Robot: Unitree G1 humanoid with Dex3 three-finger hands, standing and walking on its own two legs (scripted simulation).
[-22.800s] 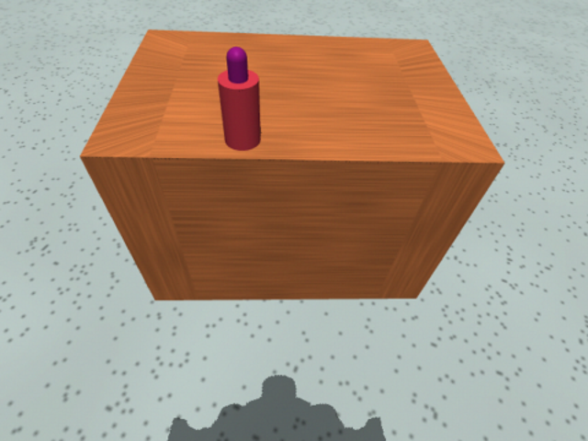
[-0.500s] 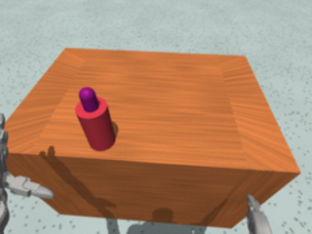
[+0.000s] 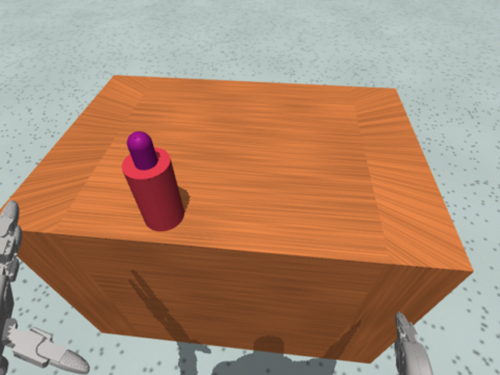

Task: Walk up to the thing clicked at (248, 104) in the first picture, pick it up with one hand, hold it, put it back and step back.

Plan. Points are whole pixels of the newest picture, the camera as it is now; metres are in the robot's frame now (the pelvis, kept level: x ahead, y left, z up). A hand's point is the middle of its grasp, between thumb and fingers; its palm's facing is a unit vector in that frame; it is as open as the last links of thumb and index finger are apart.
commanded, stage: sink last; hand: left
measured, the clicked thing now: (152, 180) +0.44 +0.20 +0.05
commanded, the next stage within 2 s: home in 0.02 s
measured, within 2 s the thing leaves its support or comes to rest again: neither
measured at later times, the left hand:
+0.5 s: hand (122, 348) +0.17 +0.20 -0.05, palm faces +0.13 -0.97 -0.23, open 17.7 cm
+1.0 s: hand (143, 324) +0.22 +0.20 -0.09, palm faces +0.08 -0.97 -0.22, open 17.6 cm
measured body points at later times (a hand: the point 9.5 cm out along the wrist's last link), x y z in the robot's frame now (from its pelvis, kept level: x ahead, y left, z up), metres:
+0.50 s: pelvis +0.01 +0.02 +0.01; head +0.03 +0.01 +0.46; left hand +0.16 +0.26 -0.03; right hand +0.19 -0.20 -0.08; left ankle +0.02 +0.14 -0.73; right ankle +0.03 -0.11 -0.73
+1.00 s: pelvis +0.04 +0.02 +0.01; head +0.06 +0.02 +0.46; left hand +0.21 +0.25 -0.07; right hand +0.17 -0.22 -0.10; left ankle +0.02 +0.14 -0.73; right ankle +0.03 -0.11 -0.73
